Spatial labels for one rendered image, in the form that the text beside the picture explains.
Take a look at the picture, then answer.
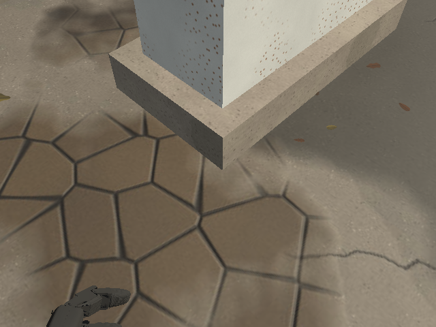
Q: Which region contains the robot left hand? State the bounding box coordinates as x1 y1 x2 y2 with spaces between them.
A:
46 285 131 327

